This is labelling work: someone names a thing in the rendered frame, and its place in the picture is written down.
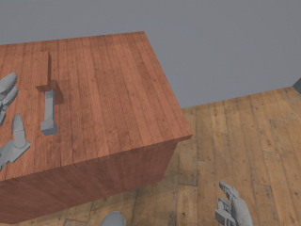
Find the left robot hand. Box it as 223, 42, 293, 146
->
0, 73, 31, 171

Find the robot left thigh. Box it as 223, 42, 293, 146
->
100, 213, 126, 226

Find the tap lever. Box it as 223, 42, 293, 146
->
40, 89, 57, 136

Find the right robot hand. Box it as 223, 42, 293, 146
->
214, 181, 253, 226

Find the counter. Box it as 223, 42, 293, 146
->
0, 31, 193, 225

